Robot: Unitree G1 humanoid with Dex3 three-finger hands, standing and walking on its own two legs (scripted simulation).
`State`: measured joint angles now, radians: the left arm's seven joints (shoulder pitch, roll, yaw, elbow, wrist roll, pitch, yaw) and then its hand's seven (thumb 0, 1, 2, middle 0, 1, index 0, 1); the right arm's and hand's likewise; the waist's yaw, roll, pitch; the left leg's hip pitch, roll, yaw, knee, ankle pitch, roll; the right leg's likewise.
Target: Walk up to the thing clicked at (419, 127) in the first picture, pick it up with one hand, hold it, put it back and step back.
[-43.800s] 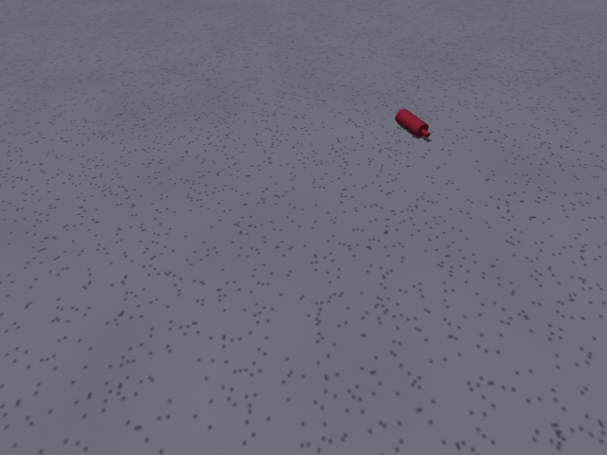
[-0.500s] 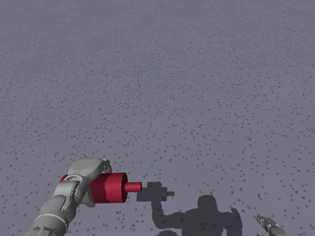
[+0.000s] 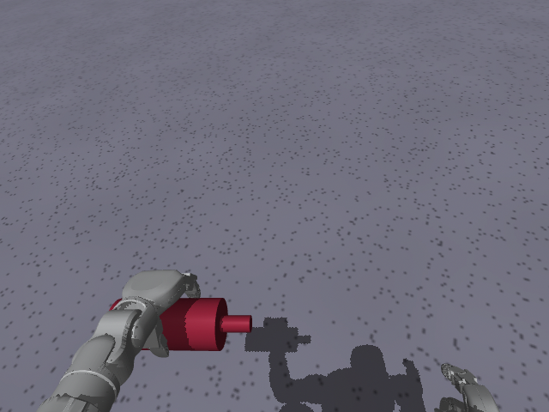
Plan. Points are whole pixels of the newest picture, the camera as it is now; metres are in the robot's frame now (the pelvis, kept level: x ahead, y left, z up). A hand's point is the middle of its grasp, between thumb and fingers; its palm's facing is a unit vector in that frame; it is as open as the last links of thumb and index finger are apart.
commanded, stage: hold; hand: left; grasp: from above
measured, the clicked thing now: (183, 323) +0.29 +0.20 -0.07
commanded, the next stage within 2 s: crouch in 0.40 s
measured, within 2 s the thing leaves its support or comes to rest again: neither
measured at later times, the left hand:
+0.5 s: hand (161, 311) +0.30 +0.22 -0.03, palm faces -0.47 -0.03 -0.88, open 10.8 cm
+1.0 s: hand (176, 331) +0.31 +0.24 -0.15, palm faces -0.46 +0.06 -0.89, open 11.0 cm
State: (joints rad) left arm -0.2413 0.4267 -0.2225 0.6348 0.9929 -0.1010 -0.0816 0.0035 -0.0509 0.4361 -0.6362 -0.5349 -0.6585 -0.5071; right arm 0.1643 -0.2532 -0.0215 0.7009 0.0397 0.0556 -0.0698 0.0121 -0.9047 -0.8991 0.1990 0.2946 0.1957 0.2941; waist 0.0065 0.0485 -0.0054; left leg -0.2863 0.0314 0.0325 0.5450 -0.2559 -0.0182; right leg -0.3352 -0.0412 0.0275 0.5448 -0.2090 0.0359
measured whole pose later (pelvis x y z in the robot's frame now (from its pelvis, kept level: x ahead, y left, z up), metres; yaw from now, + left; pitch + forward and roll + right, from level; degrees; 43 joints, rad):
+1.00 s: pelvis -0.01 +0.00 -0.06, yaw +1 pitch +14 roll -1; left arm -0.45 0.42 -0.15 1.04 1.21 -0.20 0.27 0.00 -0.12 0.56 -0.57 -0.69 -0.59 -0.67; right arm 0.18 -0.27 -0.07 0.72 -0.02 0.07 -0.01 0.01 -0.90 -0.90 0.20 0.29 0.20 0.29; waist -0.05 0.00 -0.08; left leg -0.82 0.04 -0.01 0.99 -0.42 -0.02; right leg -0.84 -0.04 0.00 0.95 -0.36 0.04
